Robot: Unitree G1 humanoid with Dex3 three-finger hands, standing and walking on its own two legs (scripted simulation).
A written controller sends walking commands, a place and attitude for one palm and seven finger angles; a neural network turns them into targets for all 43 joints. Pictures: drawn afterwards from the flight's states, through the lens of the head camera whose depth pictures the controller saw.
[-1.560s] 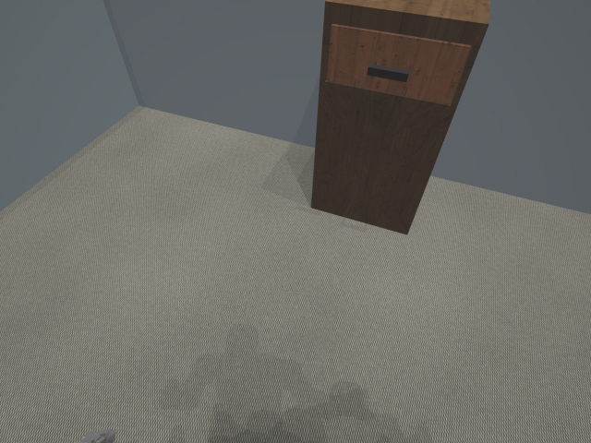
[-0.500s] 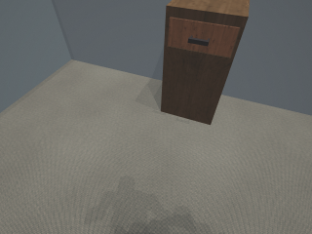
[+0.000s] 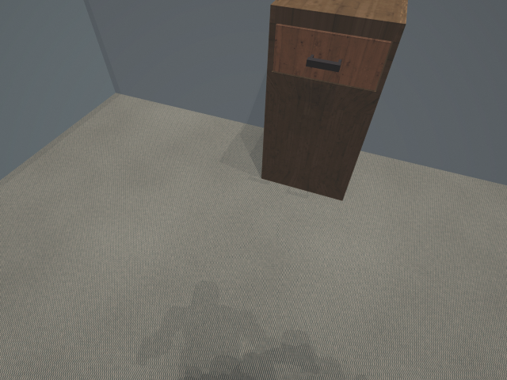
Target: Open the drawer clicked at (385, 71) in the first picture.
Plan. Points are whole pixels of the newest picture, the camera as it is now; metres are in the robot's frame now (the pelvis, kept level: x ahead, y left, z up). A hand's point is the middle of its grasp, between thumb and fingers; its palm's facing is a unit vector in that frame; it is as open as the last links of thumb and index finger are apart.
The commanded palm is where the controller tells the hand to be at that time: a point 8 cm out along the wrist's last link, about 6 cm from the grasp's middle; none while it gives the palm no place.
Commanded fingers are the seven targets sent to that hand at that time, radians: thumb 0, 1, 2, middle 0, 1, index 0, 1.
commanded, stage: walk to a spot facing it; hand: left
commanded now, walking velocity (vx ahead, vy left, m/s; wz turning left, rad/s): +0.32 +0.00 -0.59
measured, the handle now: (324, 61) +1.19 -0.19 -0.04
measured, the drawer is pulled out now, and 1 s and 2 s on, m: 0.00 0.00 0.00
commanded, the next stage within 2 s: turn to face it in 1.10 s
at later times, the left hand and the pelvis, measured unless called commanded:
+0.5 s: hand out of the picture +0.08 +0.14 -0.17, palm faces -0.11 -0.98 -0.19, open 7.4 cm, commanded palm none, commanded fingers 0.00 0.90 0.90 -0.20 -0.30 -0.20 -0.30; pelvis +0.10 -0.04 -0.01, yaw -11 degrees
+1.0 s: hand (199, 254) +0.43 +0.16 -0.18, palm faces -0.36 -0.91 -0.21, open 7.4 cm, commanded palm none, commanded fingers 0.00 0.90 0.90 -0.20 -0.30 -0.20 -0.30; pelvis +0.29 -0.01 -0.01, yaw -27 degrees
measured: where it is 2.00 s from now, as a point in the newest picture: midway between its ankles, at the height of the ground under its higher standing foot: (277, 354)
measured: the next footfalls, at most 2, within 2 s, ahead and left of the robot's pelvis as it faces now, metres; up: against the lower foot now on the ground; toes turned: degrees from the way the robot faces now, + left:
left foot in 0.78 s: +0.39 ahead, +0.06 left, +0.00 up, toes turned -11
right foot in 1.24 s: +0.37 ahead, -0.21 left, +0.00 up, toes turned -42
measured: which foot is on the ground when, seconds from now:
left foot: down 0.00-0.32, up 0.34-0.76, down 0.78-1.00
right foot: down 0.00-0.78, up 0.80-1.00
